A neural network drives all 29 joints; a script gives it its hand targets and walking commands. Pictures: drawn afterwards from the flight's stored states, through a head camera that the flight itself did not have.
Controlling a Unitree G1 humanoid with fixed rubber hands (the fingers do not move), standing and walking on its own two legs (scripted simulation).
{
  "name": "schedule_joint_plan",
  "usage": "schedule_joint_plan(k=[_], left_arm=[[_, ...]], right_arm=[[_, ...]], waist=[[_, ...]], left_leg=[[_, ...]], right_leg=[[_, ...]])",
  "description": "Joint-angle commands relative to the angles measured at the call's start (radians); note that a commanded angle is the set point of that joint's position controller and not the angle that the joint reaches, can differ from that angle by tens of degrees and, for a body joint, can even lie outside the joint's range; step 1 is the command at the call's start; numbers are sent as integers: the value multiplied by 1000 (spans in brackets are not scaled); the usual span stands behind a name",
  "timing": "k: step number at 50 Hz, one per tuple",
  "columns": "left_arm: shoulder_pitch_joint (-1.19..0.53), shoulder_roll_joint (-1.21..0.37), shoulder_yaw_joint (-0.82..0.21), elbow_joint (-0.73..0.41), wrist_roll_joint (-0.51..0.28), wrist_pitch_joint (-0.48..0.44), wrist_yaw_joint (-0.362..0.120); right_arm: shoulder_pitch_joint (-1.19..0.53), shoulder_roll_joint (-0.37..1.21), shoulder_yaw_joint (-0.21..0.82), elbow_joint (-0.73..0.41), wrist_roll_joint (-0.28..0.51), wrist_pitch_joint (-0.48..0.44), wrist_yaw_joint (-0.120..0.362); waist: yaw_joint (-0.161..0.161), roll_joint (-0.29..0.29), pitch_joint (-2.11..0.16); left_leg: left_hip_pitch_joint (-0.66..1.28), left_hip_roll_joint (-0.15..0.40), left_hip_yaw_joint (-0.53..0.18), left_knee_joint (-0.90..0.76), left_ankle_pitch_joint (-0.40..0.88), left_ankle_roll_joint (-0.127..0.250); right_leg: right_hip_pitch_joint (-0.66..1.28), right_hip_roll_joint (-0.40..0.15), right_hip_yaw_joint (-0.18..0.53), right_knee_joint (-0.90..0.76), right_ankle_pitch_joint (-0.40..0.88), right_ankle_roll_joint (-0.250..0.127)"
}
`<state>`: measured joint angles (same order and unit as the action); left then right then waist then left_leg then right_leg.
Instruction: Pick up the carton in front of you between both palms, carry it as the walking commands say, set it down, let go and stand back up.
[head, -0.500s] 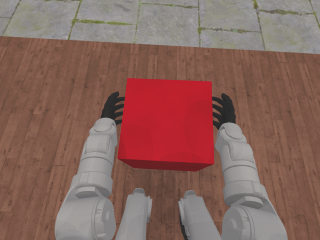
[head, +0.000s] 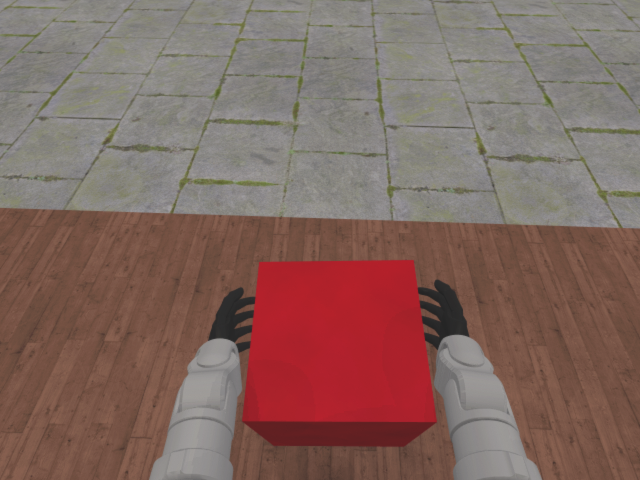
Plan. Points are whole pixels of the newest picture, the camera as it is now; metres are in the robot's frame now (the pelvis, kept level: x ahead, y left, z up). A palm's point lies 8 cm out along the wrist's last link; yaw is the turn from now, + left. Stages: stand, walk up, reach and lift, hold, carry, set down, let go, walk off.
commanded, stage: reach and lift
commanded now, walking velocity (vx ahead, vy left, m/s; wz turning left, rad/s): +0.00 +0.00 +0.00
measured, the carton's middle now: (337, 361) +0.32 +0.00 -0.10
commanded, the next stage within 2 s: hold in 1.26 s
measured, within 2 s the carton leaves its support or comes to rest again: neither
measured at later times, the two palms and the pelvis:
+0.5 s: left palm (211, 343) +0.29 +0.15 +0.05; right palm (479, 330) +0.30 -0.15 +0.06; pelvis +0.00 +0.00 +0.04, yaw +0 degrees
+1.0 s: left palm (209, 329) +0.30 +0.15 +0.07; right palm (480, 318) +0.30 -0.15 +0.08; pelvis +0.01 +0.00 +0.04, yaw +0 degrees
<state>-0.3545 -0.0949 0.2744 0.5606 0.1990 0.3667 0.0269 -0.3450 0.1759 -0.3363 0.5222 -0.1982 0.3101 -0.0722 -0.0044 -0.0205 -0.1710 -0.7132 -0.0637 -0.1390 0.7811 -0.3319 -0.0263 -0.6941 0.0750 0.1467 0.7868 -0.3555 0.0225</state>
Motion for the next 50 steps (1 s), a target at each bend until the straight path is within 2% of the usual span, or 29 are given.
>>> schedule_joint_plan(k=[1, 10, 15, 18, 20, 29, 50], left_arm=[[-499, -1005, -592, -85, -166, -20, -236], [-413, -1002, -651, -236, -197, 127, -246], [-409, -985, -579, -222, -163, 198, -253], [-462, -980, -525, -183, -140, 211, -267], [-516, -995, -528, -185, -146, 209, -276], [-606, -1030, -542, -188, -154, 210, -284], [-458, -1002, -578, -302, -175, 260, -267]], right_arm=[[-379, 1017, 610, 83, 123, 62, 260], [-282, 1003, 656, -35, 157, 204, 296], [-296, 975, 597, -28, 130, 271, 314], [-354, 971, 545, 5, 111, 283, 328], [-405, 984, 543, 2, 113, 280, 334], [-495, 1001, 549, -3, 116, 278, 340], [-366, 954, 587, -122, 139, 324, 333]], waist=[[5, 28, -404], [5, 18, -218], [9, 10, -50], [12, 6, 4], [11, 6, -13], [5, 16, -91], [5, 22, -104]], left_leg=[[407, -44, 60, -151, 376, 13], [591, -30, 59, -336, 394, 11], [587, -28, 66, -399, 244, 16], [574, -25, 76, -406, 147, 23], [583, -22, 79, -398, 129, 25], [613, -19, 86, -388, 134, 20], [707, -31, 74, -435, 344, 5]], right_leg=[[291, 41, -59, -166, 377, 0], [507, 20, -54, -346, 425, 5], [514, 15, -57, -410, 274, -5], [485, 8, -63, -420, 169, -10], [482, 4, -65, -417, 145, -12], [511, 8, -76, -404, 148, -13], [611, 24, -77, -443, 361, -2]])
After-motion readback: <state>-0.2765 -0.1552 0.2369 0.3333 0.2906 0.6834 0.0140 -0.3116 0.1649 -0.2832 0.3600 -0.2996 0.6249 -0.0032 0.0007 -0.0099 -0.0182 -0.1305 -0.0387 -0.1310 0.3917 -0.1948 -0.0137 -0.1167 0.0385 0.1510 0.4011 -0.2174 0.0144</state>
